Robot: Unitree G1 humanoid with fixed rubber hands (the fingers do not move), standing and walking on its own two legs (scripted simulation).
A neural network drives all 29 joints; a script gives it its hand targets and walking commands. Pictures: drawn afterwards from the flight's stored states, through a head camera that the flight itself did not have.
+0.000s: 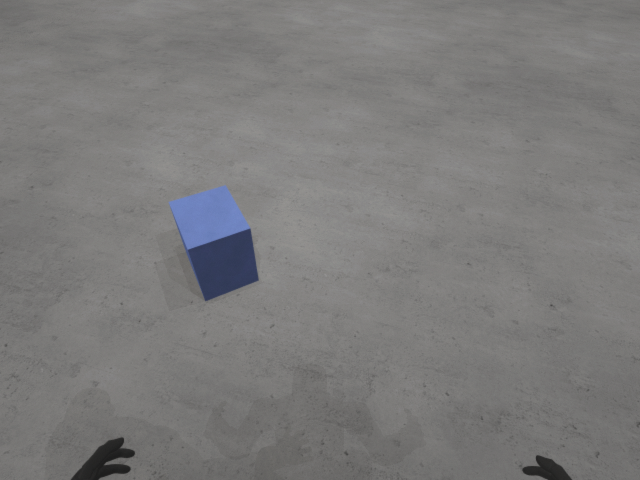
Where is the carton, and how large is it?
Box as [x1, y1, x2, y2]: [169, 185, 258, 300]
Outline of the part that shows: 225,185 169,202 184,247 205,300 258,280 250,228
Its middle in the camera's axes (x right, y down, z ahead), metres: -0.40 +0.02 +1.48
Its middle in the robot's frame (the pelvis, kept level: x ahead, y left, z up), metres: +1.04 +0.43 -0.62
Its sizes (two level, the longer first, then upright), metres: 0.262 0.216 0.294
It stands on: the floor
